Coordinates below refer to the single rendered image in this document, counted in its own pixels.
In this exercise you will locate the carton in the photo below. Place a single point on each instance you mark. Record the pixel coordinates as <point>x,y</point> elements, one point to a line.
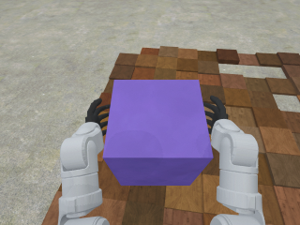
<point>157,133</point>

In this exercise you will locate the left robot hand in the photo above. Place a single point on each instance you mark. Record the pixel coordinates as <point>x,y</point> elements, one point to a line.
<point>93,114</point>

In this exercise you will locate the right robot upper arm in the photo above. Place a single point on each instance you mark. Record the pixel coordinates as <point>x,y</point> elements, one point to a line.
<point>227,219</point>

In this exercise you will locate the right robot hand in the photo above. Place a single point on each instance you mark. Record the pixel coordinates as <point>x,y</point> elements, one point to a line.
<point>219,112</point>

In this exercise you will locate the robot right forearm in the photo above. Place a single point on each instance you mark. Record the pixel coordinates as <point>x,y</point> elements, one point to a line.
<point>239,166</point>

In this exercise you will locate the left robot upper arm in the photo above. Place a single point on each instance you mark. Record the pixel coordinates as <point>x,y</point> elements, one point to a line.
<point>88,221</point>

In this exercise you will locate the robot left forearm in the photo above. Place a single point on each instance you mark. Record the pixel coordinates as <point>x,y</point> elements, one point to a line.
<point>79,172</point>

